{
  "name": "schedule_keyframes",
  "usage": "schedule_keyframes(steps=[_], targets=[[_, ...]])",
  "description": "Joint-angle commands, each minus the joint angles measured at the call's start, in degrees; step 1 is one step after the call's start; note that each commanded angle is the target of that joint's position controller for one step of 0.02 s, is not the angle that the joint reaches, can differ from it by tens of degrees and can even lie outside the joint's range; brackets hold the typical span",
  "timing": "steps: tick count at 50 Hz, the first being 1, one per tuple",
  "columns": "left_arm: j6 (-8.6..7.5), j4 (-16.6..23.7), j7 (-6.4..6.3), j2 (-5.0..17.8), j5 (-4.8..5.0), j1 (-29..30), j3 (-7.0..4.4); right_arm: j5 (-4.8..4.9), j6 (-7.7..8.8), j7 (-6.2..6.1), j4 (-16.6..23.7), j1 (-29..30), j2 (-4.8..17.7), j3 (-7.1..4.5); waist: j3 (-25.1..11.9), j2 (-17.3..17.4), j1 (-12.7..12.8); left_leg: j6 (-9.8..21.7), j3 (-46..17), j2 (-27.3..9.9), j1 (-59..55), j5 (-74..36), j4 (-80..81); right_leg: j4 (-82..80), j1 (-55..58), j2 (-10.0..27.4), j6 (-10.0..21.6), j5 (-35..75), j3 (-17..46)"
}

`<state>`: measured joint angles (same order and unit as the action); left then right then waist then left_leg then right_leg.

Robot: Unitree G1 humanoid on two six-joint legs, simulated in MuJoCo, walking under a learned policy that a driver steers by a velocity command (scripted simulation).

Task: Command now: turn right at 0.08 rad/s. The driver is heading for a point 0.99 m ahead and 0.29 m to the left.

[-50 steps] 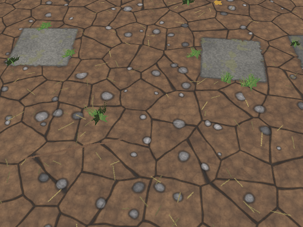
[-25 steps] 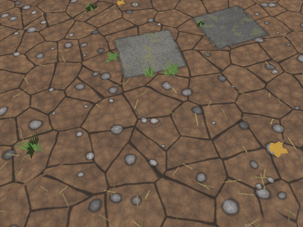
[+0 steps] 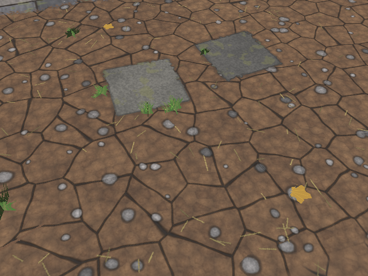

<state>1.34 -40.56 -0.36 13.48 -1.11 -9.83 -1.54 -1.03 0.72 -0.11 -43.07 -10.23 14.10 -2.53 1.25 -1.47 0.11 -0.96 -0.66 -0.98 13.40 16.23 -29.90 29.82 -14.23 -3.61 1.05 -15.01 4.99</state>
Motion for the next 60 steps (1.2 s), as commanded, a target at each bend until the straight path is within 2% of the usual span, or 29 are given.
schedule_keyframes(steps=[1, 4, 7, 9, 11, 13, 15, 16, 17, 18, 19, 21, 24, 28, 31, 34, 36, 38, 39, 40, 41, 42, 43, 44, 45, 48, 51, 55, 60], targets=[[-0.19, 3.5, -0.45, 6.7, 0.17, 1.4, -2.26, 0.00, 1.75, -0.21, 3.7, 2.2, 6.7, -1.18, -2.5, 6.1, 0.3, 2.2, -4.6, -4.2, 0.2, -5.9, 6.0, -3.3, 1.3, 4.0, 1.2, 5.6, 3.9], [-0.38, 2.3, -0.53, 5.8, 0.30, 0.6, -2.25, 0.15, 1.58, -0.59, 3.4, 1.5, 6.4, -0.84, -2.3, 3.7, -0.1, 2.3, -4.1, -3.7, -0.5, -6.0, 5.2, -3.4, 1.0, 4.1, 1.0, 6.8, 3.9], [-0.49, 0.9, -0.78, 5.8, 0.84, -1.3, -2.54, 0.83, 0.89, -1.08, 2.7, -0.6, 8.1, -1.27, -0.8, 4.5, -0.8, 5.0, -6.0, -3.5, 0.1, 16.4, 7.3, -0.3, -3.6, 0.9, 1.4, -13.1, 0.3], [-1.80, 1.6, -0.59, 5.0, 1.50, -0.8, -2.55, 1.49, 1.02, -1.46, 2.1, -3.4, 9.7, -1.63, 3.4, 8.0, -1.5, 9.6, -15.8, -9.8, 0.1, 28.8, 13.3, 6.1, -10.6, 0.4, 1.5, -15.4, -3.0], [-3.59, 2.1, -0.14, 4.5, 2.22, 0.5, -2.57, 1.86, 1.45, -1.60, 1.3, -4.9, 11.4, -2.19, 6.3, 10.6, -1.6, 14.1, -25.8, -17.1, 0.9, 30.9, 18.3, 11.6, -13.1, 2.6, 1.4, -10.4, -4.9], [-4.79, 1.4, 0.50, 4.5, 2.46, -1.3, -2.76, 2.20, 1.61, -1.33, 1.7, -2.6, 11.1, -2.12, 6.0, 10.5, 0.1, 13.3, -22.8, -16.2, 2.7, 25.3, 17.9, 7.9, -8.9, 3.8, 2.8, -11.0, -5.1], [-5.43, -2.3, 1.07, 4.8, 2.19, -8.8, -3.34, 2.70, 1.28, -0.78, 2.9, 1.8, 9.5, -1.67, 3.6, 9.3, 4.1, 9.5, -13.0, -9.8, 10.5, 17.6, 13.0, -1.7, 7.7, 2.0, 3.7, -2.8, -6.6], [-5.52, -3.8, 1.00, 6.9, 1.90, -13.4, -4.09, 2.29, 1.59, -0.62, 3.5, 3.2, 6.8, -0.87, 1.7, 5.0, 5.7, 6.8, -7.7, -6.1, 14.2, 11.9, 4.4, -4.3, 13.8, 5.2, 4.5, -3.3, -0.8], [-5.82, -4.7, 0.83, 11.8, 1.68, -19.0, -5.35, 2.21, 2.45, -0.54, 5.7, 4.6, 3.0, 0.13, 0.3, -9.8, 6.4, 2.3, 2.0, 1.8, 23.4, 7.7, -14.7, -13.8, 20.0, 15.5, 9.9, -14.8, 19.4], [-6.47, -4.1, 1.39, 13.7, 1.36, -20.7, -5.57, 2.92, 3.54, -0.82, 7.3, 6.0, 6.3, -0.67, 1.5, -14.7, 7.4, 1.8, -1.4, 3.3, 32.3, 16.2, -27.4, -19.7, 21.8, 24.1, 16.9, -14.1, 36.2], [-7.08, -3.6, 1.20, 10.5, 1.19, -18.2, -4.43, 3.66, 4.19, -0.51, 6.6, 4.2, 8.3, -1.48, 3.1, -8.2, 5.1, 2.8, -4.4, 0.2, 36.9, 15.0, -34.9, -18.3, 22.6, 24.6, 17.3, -12.2, 33.8], [-7.33, -2.8, 0.96, 8.8, 1.27, -15.6, -3.79, 3.04, 5.02, 0.35, 5.1, 3.0, 7.0, -1.27, 2.6, -2.3, 3.6, 4.7, -4.1, -3.1, 39.4, 5.0, -35.6, -18.4, 23.5, 21.0, 13.7, -7.6, 23.6], [-6.32, -3.2, 0.79, 6.2, 1.18, -15.4, -2.49, 2.27, 4.89, 1.92, 5.2, 5.0, 5.4, -1.09, 2.3, -3.2, 3.1, 3.3, -1.2, -4.8, 35.3, -3.4, -29.2, -20.4, 20.3, 16.7, 10.8, 9.8, 12.1], [-5.48, -3.9, -0.29, 8.4, 1.53, -16.8, -2.68, 1.97, 4.74, 2.80, 7.7, 12.0, 2.3, 0.35, 3.8, -2.6, 4.7, 0.5, 2.3, -2.9, 28.7, -12.9, -13.3, -22.2, 14.1, 13.6, 10.0, 16.3, 3.4], [-5.50, -5.1, -0.52, 10.2, 1.77, -18.8, -3.01, 2.47, 4.91, 3.20, 9.2, 15.8, 3.3, 0.36, 5.3, -4.0, 5.5, 0.5, 3.2, -1.0, 21.9, -18.2, -5.1, -23.7, 10.8, 14.5, 9.9, 14.3, 2.0], [-5.43, -6.2, -0.43, 10.7, 2.50, -18.2, -3.36, 2.68, 5.09, 3.50, 10.0, 16.3, 5.5, -0.26, 6.0, -4.3, 3.6, 3.0, 1.6, -0.9, 20.7, -17.3, -1.3, -21.7, 15.0, 17.3, 8.6, 19.4, 1.6], [-5.02, -6.3, -0.48, 11.9, 2.21, -17.0, -3.85, 2.36, 5.07, 3.27, 9.3, 12.3, 7.6, -1.22, 2.2, -5.2, 0.6, 5.2, 2.9, 1.1, 14.4, -14.2, -0.8, -15.2, 18.3, 17.5, 7.0, 36.1, 0.2], [-4.25, -5.9, -0.77, 11.6, 1.55, -15.9, -3.64, 2.27, 4.47, 2.09, 4.9, -3.6, 11.2, -3.31, -8.3, -4.9, -7.5, 8.4, 4.0, 2.6, -7.8, -13.9, -1.2, 4.4, 12.5, 13.8, 4.3, 47.6, -3.0], [-4.25, -4.3, -1.02, 8.6, 0.04, -17.1, -2.48, 1.57, 3.99, 1.22, 3.0, -13.6, 15.5, -4.21, -17.1, 4.3, -9.8, 11.9, -11.1, -10.0, -25.9, -12.0, -2.9, 24.0, -1.3, 9.8, 2.5, 25.5, -4.6], [-5.31, -4.5, -0.33, 0.7, 1.46, -26.0, -0.45, 0.94, 4.29, 2.16, 2.0, -14.5, 17.3, -4.11, -25.8, 20.8, -3.9, 20.4, -41.7, -21.3, -38.6, 7.6, 8.9, 41.8, -18.8, -0.7, -0.2, -17.3, 0.7], [-6.31, -4.9, 0.01, 7.8, 3.05, -20.0, -1.99, 1.61, 4.39, 2.09, 2.4, -11.5, 11.5, -2.83, -18.9, 13.7, -6.0, 17.7, -43.2, -19.4, -33.1, 15.6, 14.8, 47.1, -25.1, 2.4, 0.5, -16.4, 4.6], [-6.84, -2.8, 0.21, 10.5, 4.08, -13.1, -2.80, 1.85, 4.44, 1.87, 2.6, -7.2, 9.6, -2.23, -9.5, 9.2, -5.3, 15.4, -33.5, -17.8, -24.2, 12.3, 15.3, 46.6, -27.9, 5.2, 1.1, -10.7, 2.2], [-7.20, -2.2, -0.16, 9.8, 3.50, -10.1, -2.58, 1.45, 4.57, 1.89, 2.8, -3.7, 9.2, -2.01, -5.5, 3.2, -3.2, 14.5, -27.0, -15.9, -15.6, 4.0, 16.2, 43.9, -25.4, 8.1, 1.2, -5.4, 0.8], [-7.14, -2.2, -0.36, 9.3, 2.45, -9.1, -2.81, 0.73, 4.82, 2.09, 2.9, -1.6, 8.1, -1.82, -3.2, 2.7, -1.4, 14.3, -21.8, -13.5, -9.4, -2.5, 17.4, 40.9, -23.0, 9.9, 1.1, -2.2, 0.5], [-6.62, -2.6, -0.29, 8.5, 2.20, -10.7, -2.84, 0.03, 5.19, 2.13, 2.8, -0.6, 7.2, -1.58, -3.5, 4.8, 0.5, 14.1, -18.6, -11.9, -5.8, -5.5, 18.9, 39.5, -19.6, 11.4, 1.0, -0.1, 1.1], [-5.06, -2.9, -0.55, 6.6, 1.86, -11.0, -2.57, 0.82, 6.28, 2.20, 1.2, -1.1, 7.0, -1.60, -1.9, 5.2, 1.8, 15.5, -13.1, -10.7, -1.0, -9.4, 22.5, 35.1, -19.0, 12.5, -0.3, 1.9, 0.1], [-5.04, -0.4, -0.67, 6.5, 1.05, -4.0, -2.37, 0.98, 6.12, 1.45, -0.5, -3.7, 8.9, -1.98, 1.2, 3.7, 0.3, 15.8, -9.9, -10.3, -1.8, -13.0, 24.3, 26.2, -24.9, 13.1, -2.0, 9.8, -0.4], [-6.26, 1.5, 0.25, 4.9, 1.22, 4.2, -1.47, 1.65, 5.27, 0.68, -2.1, -7.5, 10.5, -2.05, 2.2, 3.2, -3.0, 13.1, -4.6, -8.0, -3.9, -16.3, 24.0, 10.3, -22.8, 10.9, -2.1, 21.8, -3.0], [-7.43, 5.1, 1.97, 5.4, 1.76, 13.5, -1.21, 2.33, 3.45, 0.23, -4.9, -14.1, 11.3, -2.16, 3.7, 3.3, -5.7, 13.2, -8.2, -10.7, -11.9, -17.6, 18.9, 0.7, -23.4, 7.9, -1.8, 19.7, -2.9]])
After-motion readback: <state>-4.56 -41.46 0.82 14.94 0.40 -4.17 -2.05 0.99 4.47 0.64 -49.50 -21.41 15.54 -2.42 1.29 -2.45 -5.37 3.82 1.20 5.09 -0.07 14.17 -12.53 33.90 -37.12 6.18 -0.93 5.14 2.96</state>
